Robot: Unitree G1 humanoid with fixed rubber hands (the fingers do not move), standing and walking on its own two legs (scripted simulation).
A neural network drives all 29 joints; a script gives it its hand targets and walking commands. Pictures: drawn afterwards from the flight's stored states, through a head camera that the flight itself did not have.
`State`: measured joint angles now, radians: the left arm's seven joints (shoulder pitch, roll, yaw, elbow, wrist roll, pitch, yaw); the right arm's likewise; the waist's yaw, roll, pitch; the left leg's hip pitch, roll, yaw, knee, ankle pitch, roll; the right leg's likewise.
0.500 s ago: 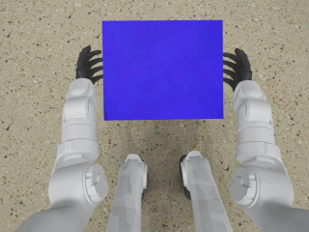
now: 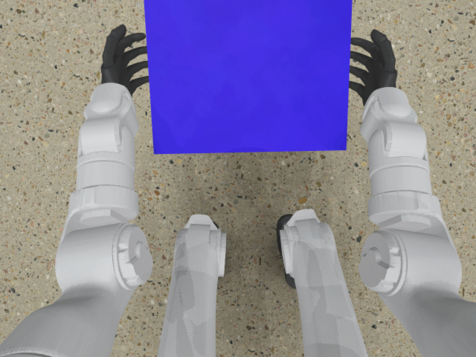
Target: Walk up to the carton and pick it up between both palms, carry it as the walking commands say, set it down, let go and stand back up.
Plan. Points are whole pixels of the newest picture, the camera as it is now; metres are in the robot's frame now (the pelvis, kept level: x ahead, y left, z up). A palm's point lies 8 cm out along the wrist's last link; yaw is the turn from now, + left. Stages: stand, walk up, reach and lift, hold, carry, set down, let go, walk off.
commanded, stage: set down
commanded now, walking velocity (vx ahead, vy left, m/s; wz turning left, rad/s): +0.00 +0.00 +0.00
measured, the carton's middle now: (246, 80) +0.53 +0.00 -0.20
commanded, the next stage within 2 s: none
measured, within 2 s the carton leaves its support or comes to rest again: rests again in 1.76 s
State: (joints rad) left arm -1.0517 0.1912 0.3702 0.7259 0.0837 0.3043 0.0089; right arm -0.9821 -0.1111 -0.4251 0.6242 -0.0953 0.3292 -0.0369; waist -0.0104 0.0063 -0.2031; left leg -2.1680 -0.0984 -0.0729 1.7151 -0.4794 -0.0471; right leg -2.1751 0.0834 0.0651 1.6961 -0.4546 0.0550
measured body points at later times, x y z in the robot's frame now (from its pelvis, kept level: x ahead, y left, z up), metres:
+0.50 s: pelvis -0.01 +0.00 -0.07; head +0.33 +0.01 +0.22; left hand +0.53 +0.20 -0.21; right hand +0.51 -0.19 -0.21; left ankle +0.10 +0.12 -0.46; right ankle +0.11 -0.13 -0.46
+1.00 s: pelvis +0.00 +0.00 -0.10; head +0.37 +0.01 +0.16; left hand +0.54 +0.20 -0.29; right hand +0.53 -0.19 -0.29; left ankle +0.10 +0.12 -0.46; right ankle +0.11 -0.13 -0.46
